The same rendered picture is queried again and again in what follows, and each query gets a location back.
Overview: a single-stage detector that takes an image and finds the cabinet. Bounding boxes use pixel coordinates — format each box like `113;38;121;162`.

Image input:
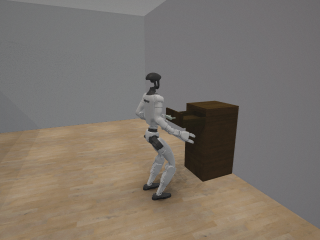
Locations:
184;101;239;182

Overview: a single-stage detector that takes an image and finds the right robot hand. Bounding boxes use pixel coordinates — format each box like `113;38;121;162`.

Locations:
180;131;196;144

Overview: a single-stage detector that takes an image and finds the left robot foot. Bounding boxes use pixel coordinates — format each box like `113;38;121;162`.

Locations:
143;182;160;191

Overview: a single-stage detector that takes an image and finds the handle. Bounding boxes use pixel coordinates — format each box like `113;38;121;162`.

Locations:
165;115;175;120

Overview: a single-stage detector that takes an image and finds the right robot thigh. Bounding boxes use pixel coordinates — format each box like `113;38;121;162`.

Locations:
151;136;176;171

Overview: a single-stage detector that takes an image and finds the left robot upper arm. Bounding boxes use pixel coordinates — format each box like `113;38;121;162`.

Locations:
135;93;146;117

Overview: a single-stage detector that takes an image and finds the right robot forearm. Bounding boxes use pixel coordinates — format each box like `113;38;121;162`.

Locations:
157;117;181;138

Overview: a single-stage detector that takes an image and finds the left robot forearm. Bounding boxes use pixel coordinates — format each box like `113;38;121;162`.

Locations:
139;113;146;120

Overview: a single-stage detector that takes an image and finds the right robot upper arm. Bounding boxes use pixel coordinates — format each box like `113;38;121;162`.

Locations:
153;95;164;125

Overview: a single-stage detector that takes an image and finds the drawer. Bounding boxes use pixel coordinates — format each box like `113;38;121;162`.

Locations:
166;107;206;128

